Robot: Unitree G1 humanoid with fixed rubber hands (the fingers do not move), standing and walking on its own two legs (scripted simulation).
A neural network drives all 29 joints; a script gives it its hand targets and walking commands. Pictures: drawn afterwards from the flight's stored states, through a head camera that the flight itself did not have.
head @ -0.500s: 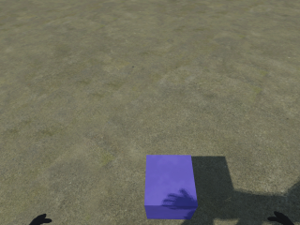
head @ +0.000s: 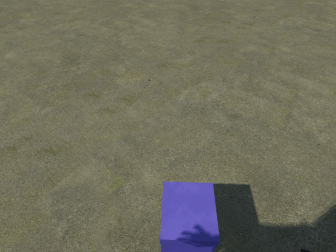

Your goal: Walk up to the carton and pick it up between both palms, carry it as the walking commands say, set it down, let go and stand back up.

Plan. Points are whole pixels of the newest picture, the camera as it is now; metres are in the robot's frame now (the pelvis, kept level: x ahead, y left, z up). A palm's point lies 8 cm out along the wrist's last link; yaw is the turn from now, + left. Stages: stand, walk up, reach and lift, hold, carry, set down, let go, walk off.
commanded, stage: walk up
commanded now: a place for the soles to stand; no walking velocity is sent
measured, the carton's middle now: (186, 219) +0.42 -0.07 -0.64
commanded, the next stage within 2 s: none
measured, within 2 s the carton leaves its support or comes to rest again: neither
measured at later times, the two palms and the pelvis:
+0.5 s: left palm out of the picture +0.11 +0.32 -0.10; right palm out of the picture +0.10 -0.34 -0.10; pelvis +0.01 -0.01 +0.00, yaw +1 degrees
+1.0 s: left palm out of the picture +0.09 +0.31 -0.10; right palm out of the picture +0.11 -0.33 -0.10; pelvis +0.01 -0.01 +0.00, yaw +2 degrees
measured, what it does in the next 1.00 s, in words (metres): stands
